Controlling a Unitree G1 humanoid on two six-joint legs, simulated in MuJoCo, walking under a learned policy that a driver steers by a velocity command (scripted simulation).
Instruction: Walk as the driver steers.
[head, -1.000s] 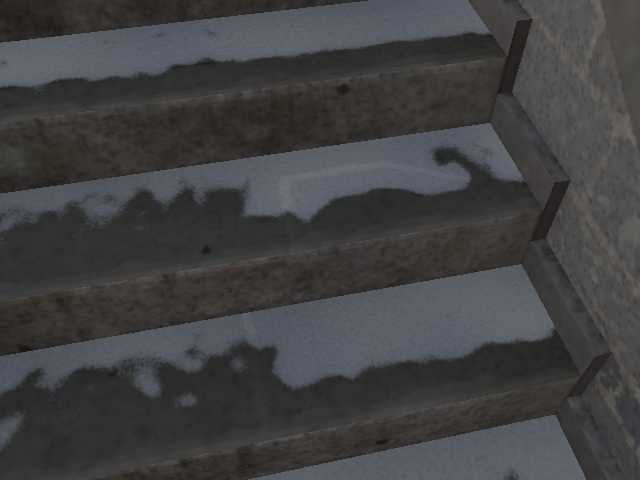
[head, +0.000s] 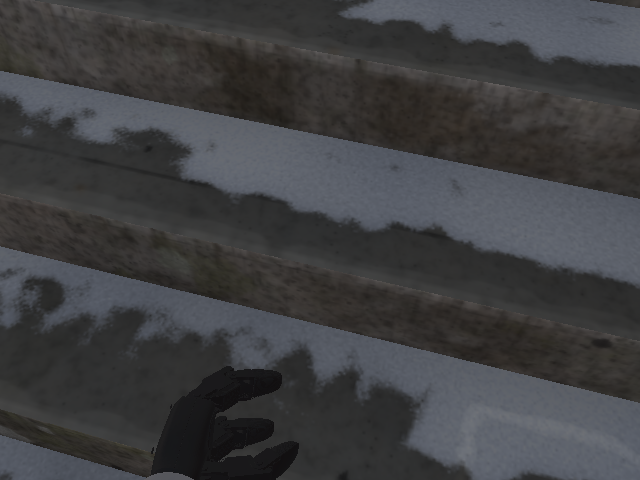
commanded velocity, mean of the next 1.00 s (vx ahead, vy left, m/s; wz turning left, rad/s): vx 0.50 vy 0.00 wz -0.39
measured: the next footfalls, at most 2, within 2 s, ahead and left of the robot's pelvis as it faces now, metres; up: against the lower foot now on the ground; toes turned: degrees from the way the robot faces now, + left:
left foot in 0.52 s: +0.50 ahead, +0.08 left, +0.35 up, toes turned -11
right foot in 1.02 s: +0.66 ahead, -0.26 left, +0.52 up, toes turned -31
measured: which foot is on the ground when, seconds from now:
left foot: down 0.00-0.02, up 0.04-0.50, down 0.52-1.00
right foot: down 0.00-0.54, up 0.56-1.00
